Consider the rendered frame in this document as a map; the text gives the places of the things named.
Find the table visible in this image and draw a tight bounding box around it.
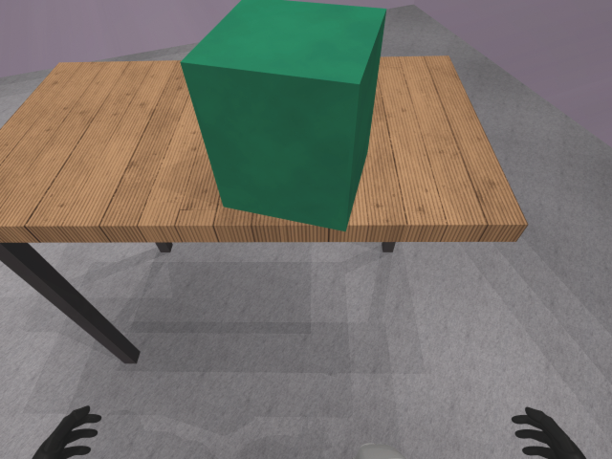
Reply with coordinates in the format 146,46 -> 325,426
0,55 -> 528,363

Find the robot right hand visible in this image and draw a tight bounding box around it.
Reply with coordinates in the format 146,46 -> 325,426
512,407 -> 586,459

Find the robot left hand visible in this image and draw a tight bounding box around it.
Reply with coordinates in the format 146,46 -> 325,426
32,405 -> 101,459

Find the carton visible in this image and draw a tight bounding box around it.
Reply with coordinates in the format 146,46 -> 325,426
180,0 -> 386,231

